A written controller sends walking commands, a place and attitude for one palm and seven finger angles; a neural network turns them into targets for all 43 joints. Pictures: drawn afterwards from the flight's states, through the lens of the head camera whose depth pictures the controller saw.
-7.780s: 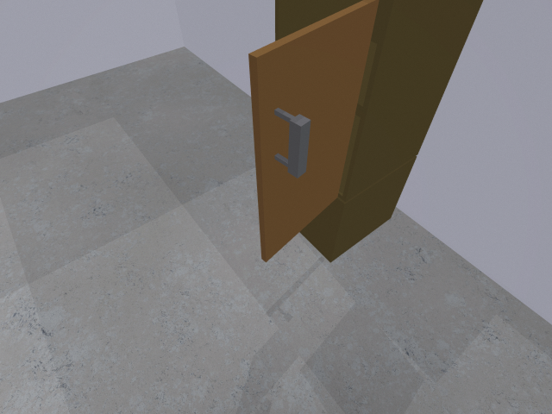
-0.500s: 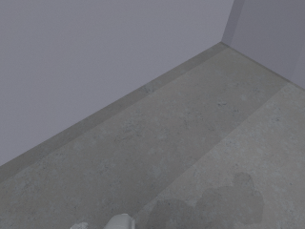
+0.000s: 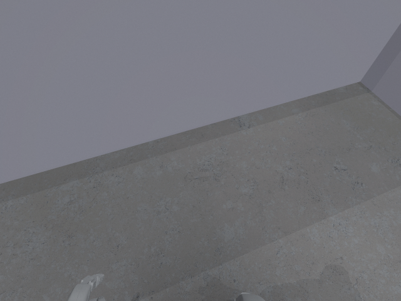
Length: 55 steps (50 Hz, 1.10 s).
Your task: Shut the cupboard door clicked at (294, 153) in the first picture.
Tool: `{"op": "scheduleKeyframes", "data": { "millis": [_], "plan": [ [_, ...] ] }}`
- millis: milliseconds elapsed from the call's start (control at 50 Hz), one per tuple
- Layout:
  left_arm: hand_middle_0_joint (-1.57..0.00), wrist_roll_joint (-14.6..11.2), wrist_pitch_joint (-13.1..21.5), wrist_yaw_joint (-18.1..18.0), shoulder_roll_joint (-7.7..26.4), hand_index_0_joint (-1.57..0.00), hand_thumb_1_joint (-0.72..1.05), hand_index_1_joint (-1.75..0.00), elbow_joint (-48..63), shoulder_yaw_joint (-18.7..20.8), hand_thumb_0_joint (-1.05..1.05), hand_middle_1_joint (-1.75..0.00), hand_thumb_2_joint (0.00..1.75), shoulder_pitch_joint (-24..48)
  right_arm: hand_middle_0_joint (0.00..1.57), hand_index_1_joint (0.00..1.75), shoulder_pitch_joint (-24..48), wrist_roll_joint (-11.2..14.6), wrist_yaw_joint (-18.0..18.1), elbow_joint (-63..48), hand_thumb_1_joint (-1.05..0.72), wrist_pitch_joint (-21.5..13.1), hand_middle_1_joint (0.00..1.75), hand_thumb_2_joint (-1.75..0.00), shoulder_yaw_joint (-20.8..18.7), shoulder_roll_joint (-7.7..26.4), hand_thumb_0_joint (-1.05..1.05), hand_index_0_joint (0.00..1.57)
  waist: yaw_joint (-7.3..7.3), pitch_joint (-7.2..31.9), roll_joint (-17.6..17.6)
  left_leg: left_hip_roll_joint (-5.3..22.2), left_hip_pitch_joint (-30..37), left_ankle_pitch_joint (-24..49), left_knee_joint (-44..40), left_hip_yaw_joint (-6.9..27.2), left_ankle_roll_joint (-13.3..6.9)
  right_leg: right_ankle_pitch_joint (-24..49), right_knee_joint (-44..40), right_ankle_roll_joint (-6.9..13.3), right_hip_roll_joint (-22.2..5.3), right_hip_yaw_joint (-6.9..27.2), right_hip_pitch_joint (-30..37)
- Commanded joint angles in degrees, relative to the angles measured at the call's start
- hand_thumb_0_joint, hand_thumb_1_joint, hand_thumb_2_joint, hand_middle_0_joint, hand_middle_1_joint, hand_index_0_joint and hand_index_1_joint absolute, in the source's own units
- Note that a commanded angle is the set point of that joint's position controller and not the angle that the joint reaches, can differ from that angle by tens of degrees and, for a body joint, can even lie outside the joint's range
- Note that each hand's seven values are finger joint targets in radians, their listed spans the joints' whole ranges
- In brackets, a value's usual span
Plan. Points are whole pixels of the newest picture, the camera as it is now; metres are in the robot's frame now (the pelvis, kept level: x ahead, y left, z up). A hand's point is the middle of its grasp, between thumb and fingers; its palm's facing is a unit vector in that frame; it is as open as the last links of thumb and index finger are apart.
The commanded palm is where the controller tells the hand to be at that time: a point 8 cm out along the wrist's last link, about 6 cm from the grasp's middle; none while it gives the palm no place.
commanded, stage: walk to a spot facing it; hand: left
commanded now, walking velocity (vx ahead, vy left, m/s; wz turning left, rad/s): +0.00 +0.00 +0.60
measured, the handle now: out of the picture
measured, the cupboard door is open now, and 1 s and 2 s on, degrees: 99 99 99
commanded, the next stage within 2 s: none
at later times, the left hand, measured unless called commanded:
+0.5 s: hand out of the picture -0.03 +0.20 -0.19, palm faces +0.37 -0.90 -0.23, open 7.3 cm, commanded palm none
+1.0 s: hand out of the picture +0.03 +0.21 -0.16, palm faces +0.55 -0.79 -0.25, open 7.4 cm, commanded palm none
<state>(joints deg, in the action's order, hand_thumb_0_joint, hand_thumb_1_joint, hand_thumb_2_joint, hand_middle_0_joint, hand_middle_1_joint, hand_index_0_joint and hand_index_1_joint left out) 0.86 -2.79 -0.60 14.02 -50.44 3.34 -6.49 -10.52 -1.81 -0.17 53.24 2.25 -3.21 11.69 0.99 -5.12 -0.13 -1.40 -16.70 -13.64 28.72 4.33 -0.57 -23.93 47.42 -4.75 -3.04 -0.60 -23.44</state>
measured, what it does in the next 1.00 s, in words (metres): steps on the spot, turning left: right foot, then left foot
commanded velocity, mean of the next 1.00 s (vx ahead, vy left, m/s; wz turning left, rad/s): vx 0.02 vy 0.00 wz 0.60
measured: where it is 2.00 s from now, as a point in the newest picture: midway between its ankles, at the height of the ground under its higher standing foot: (143, 292)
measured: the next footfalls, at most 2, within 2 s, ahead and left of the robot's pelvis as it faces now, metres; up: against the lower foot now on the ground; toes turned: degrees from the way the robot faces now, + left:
right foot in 0.08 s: +0.04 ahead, -0.14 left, +0.00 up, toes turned +1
left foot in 0.48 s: +0.02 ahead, +0.10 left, +0.00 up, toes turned +26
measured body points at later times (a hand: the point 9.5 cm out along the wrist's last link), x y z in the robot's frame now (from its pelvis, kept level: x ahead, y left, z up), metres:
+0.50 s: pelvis +0.01 -0.01 -0.02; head +0.05 +0.03 +0.43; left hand -0.05 +0.24 -0.17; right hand +0.21 -0.22 -0.14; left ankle -0.01 +0.09 -0.74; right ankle +0.00 -0.14 -0.74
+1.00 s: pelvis +0.03 -0.03 -0.01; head +0.08 +0.00 +0.44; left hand +0.00 +0.25 -0.14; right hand +0.20 -0.22 -0.16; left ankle -0.01 +0.09 -0.74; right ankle +0.08 -0.14 -0.74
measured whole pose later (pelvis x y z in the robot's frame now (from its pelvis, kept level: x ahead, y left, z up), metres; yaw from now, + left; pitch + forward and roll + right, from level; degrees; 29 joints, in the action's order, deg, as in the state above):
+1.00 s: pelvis +0.03 -0.03 -0.01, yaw +36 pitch +3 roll +0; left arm 0.6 -1.4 -0.8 12.6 -48.9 2.7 -5.8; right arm -13.3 -1.3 -0.2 54.3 3.1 -4.3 11.7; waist 2.2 -4.4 0.3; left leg -4.7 -20.7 -12.9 31.2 8.9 -0.2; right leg -19.1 31.1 -3.3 -0.8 -0.4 -15.5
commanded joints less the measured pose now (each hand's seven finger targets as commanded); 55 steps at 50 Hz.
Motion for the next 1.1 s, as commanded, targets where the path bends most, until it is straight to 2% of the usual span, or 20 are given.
{"op": "scheduleKeyframes", "data": {
  "millis": [0, 20, 40, 60, 80, 160, 340, 420, 440, 460, 480, 500, 600, 840, 940, 960, 980, 1000, 1020, 1080],
  "plan": [
    [-0.2, -0.46, 2.22, -0.62, 4.23, -0.2, 0.9, -0.3, 3.29, 1.38, 0.0, -0.3, 0.9, -5.66, 0.2, 0.3, 1.86, 0.61, 0.62, -4.42, -0.9, -0.46, 0.3, -0.9, -3.85, 12.52, 0.0, 0.2, -1.99, 8.95, 9.72, 10.69, 0.57, 20.09, -2.35, 13.92, -6.27, 7.43, -16.25, 0.78, 2.6, -1.49, 12.02],
    [-0.2, -0.4, 2.79, -0.92, 5.87, -0.2, 0.9, -0.3, 2.71, 1.81, 0.0, -0.3, 0.9, -8.09, 0.2, 0.3, 2.31, 1.06, 0.45, -4.96, -0.9, -0.42, 0.3, -0.9, -3.71, 11.09, 0.0, 0.2, -3.36, 9.67, 5.7, 7.95, -5.07, 13.08, 0.97, 12.87, -3.78, 12.74, -24.87, 1.17, -0.03, 0.24, 20.31],
    [-0.2, 0.5, 3.43, -1.5, 10.84, -0.2, 0.9, -0.3, 2.29, 2.93, 0.0, -0.3, 0.9, -9.91, 0.2, 0.3, 1.25, 1.67, 0.06, -5.7, -0.9, -0.46, 0.3, -0.9, -3.25, 7.25, 0.0, 0.2, -4.19, 11.03, -9.97, 1.06, -15.89, -4.72, 11.66, 5.07, 0.56, 13.89, -31.39, 4.88, -13.54, 13.14, 29.2],
    [-0.2, 0.76, 3.34, -1.68, 13.71, -0.2, 0.9, -0.3, 2.64, 3.05, 0.0, -0.3, 0.9, -9.91, 0.2, 0.3, 2.24, 1.38, -0.03, -6.59, -0.9, -0.37, 0.3, -0.9, -3.24, 7.09, 0.0, 0.2, -4.59, 9.44, -18.21, -3.1, -18.62, -22.72, 26.9, -2.12, 3.23, 21.58, -32.6, 11.67, -26.01, 22.96, 23.61],
    [-0.2, 0.4, 3.31, -1.75, 11.81, -0.2, 0.9, -0.3, 3.12, 2.25, 0.0, -0.3, 0.9, -7.88, 0.2, 0.3, 1.89, 0.83, -0.34, -6.05, -0.9, 0.0, 0.3, -0.9, -3.48, 8.74, 0.0, 0.2, -3.25, 7.38, -12.83, 0.18, -17.25, -20.77, 36.23, 0.5, 2.63, 21.62, -31.25, 13.81, -25.02, 18.24, 17.27],
    [-0.2, -0.14, 3.73, -1.53, 5.59, -0.2, 0.9, -0.3, 4.08, 0.62, 0.0, -0.3, 0.9, -2.78, 0.2, 0.3, 0.78, 0.78, -1.24, -2.94, -0.9, 1.46, 0.3, -0.9, -2.95, 6.39, 0.0, 0.2, 0.44, 4.32, -11.78, 2.92, -17.63, -9.42, 42.04, -3.03, 4.93, 35.74, -27.79, 9.92, -14.75, 0.89, 16.23],
    [-0.2, 0.77, 3.6, -1.53, 8.79, -0.2, 0.9, -0.3, 1.12, 2.18, 0.0, -0.3, 0.9, -11.38, 0.2, 0.3, 7.66, 1.23, -1.66, -4.44, -0.9, 0.74, 0.3, -0.9, -1.08, 4.13, 0.0, 0.2, -3.92, 7.16, -11.7, 2.53, -10.74, -11.89, 16.48, -10.18, 4.27, 48.67, -21.62, 10.72, -17.8, -4.66, 25.11],
    [-0.2, 0.48, 3.2, -0.89, 10.21, -0.2, 0.9, -0.3, 1.09, 2.71, 0.0, -0.3, 0.9, -8.84, 0.2, 0.3, 3.51, 1.12, -1.53, -4.13, -0.9, 0.22, 0.3, -0.9, -1.57, 5.9, 0.0, 0.2, -0.69, 7.41, -10.27, 1.19, 1.9, -3.69, 3.88, -12.06, 2.47, 40.63, -15.29, 7.77, -17.86, -8.52, 16.86],
    [-0.2, 0.04, 3.01, -0.65, 9.83, -0.2, 0.9, -0.3, 1.52, 2.69, 0.0, -0.3, 0.9, -7.67, 0.2, 0.3, -0.35, 0.93, -1.5, -3.19, -0.9, -0.18, 0.3, -0.9, -2.19, 7.99, 0.0, 0.2, 1.93, 9.15, -5.99, 2.49, 10.26, 4.71, -2.22, -9.78, 1.21, 35.55, -7.67, 5.32, -16.56, -10.46, 11.16],
    [-0.2, -0.37, 2.65, -0.21, 6.65, -0.2, 0.9, -0.3, 3.38, 2.17, 0.0, -0.3, 0.9, -7.27, 0.2, 0.3, -4.81, 0.44, -1.1, -2.66, -0.9, -0.78, 0.3, -0.9, -3.79, 14.46, 0.0, 0.2, 4.24, 12.95, 10.11, 16.1, 20.65, 21.27, -4.68, 8.73, -5.2, 8.99, 5.83, 0.96, -8.96, -12.83, -2.74],
    [-0.2, -0.38, 2.25, -0.38, 3.92, -0.2, 0.9, -0.3, 6.03, 0.87, 0.0, -0.3, 0.9, -2.61, 0.2, 0.3, -8.77, 0.73, -0.36, -1.73, -0.9, -0.61, 0.3, -0.9, -4.76, 18.89, 0.0, 0.2, 6.34, 13.3, 17.61, 26.17, 20.8, 40.47, -6.84, 21.48, -13.29, -16.16, 17.26, -0.42, -3.71, -7.24, -11.15],
    [-0.2, -0.01, 1.46, -0.71, 5.65, -0.2, 0.9, -0.3, 6.78, 0.87, 0.0, -0.3, 0.9, -0.38, 0.2, 0.3, -8.71, 0.83, -0.07, -1.18, -0.9, -0.39, 0.3, -0.9, -4.39, 18.01, 0.0, 0.2, 5.52, 11.51, 8.86, 26.58, 17.21, 33.71, -6.54, 17.3, -14.19, -13.75, 20.32, 0.57, -5.42, -1.23, -11.12],
    [-0.2, 0.61, 0.52, 0.28, 5.38, -0.2, 0.9, -0.3, 2.19, 1.85, 0.0, -0.3, 0.9, -4.33, 0.2, 0.3, 3.3, 0.65, 0.83, -4.48, -0.9, -1.18, 0.3, -0.9, -2.64, 12.78, 0.0, 0.2, -0.53, 5.2, 8.59, 14.22, 4.22, 6.96, -12.05, 8.52, -7.11, 2.79, 20.29, 0.05, -4.04, 0.62, -8.26],
    [-0.2, -0.03, 1.49, -0.41, 3.72, -0.2, 0.9, -0.3, 4.99, 1.19, 0.0, -0.3, 0.9, 1.22, 0.2, 0.3, -2.96, 0.28, 0.73, -2.83, -0.9, -0.93, 0.3, -0.9, -3.68, 12.36, 0.0, 0.2, 1.6, 8.62, 9.31, 12.74, 8.35, 16.62, -8.05, 16.78, -9.0, -0.59, 1.5, -0.17, 0.81, 0.75, -3.54],
    [-0.2, -0.65, 2.55, -1.07, 4.73, -0.2, 0.9, -0.3, 3.27, 1.79, 0.0, -0.3, 0.9, -6.3, 0.2, 0.3, 0.64, 0.89, 0.68, -4.02, -0.9, -0.38, 0.3, -0.9, -3.97, 11.21, 0.0, 0.2, -2.38, 10.87, 8.26, 7.98, -1.5, 16.11, -2.04, 17.74, -5.08, 10.42, -22.77, 1.27, 2.69, -0.08, 16.98],
    [-0.2, -0.19, 3.12, -1.38, 7.96, -0.2, 0.9, -0.3, 2.69, 2.57, 0.0, -0.3, 0.9, -9.06, 0.2, 0.3, 0.25, 1.43, 0.33, -4.33, -0.9, -0.39, 0.3, -0.9, -3.69, 8.4, 0.0, 0.2, -3.57, 12.47, -0.1, 3.98, -10.98, 1.2, 3.54, 13.62, -2.0, 8.58, -30.16, 2.99, -5.12, 7.12, 27.73],
    [-0.2, 0.76, 3.36, -1.57, 12.55, -0.2, 0.9, -0.3, 2.63, 3.46, 0.0, -0.3, 0.9, -9.84, 0.2, 0.3, 0.49, 1.56, 0.19, -5.56, -0.9, -0.54, 0.3, -0.9, -3.18, 5.2, 0.0, 0.2, -4.79, 10.86, -17.45, -4.15, -22.74, -18.45, 18.2, 0.8, 2.83, 2.83, -34.8, 9.14, -21.23, 23.37, 32.02],
    [-0.2, 0.36, 2.97, -1.65, 12.57, -0.2, 0.9, -0.3, 3.21, 2.93, 0.0, -0.3, 0.9, -8.4, 0.2, 0.3, 1.5, 0.67, -0.15, -5.71, -0.9, -0.31, 0.3, -0.9, -3.81, 8.69, 0.0, 0.2, -4.26, 8.2, -13.62, -1.28, -21.3, -20.87, 30.15, 0.44, 2.72, -0.17, -36.42, 12.81, -26.57, 24.37, 21.71],
    [-0.2, 0.2, 2.86, -1.46, 9.91, -0.2, 0.9, -0.3, 4.18, 2.21, 0.0, -0.3, 0.9, -4.05, 0.2, 0.3, 1.03, 0.04, -0.84, -5.22, -0.9, 0.13, 0.3, -0.9, -3.74, 7.94, 0.0, 0.2, -1.95, 4.03, -9.29, 0.0, -21.97, -15.7, 36.2, 0.78, 2.4, -3.71, -37.46, 12.47, -22.66, 18.12, 17.35],
    [-0.2, -0.49, 4.74, -0.7, 4.49, -0.2, 0.9, -0.3, 2.77, 0.79, 0.0, -0.3, 0.9, -4.27, 0.2, 0.3, 0.4, -0.2, -1.95, -2.32, -0.9, 0.39, 0.3, -0.9, -3.5, 6.97, 0.0, 0.2, -0.29, 0.69, -11.38, 3.01, -23.53, -4.56, 42.07, -2.0, 4.08, 12.22, -35.04, 7.34, -13.83, 4.51, 18.18]
  ]
}}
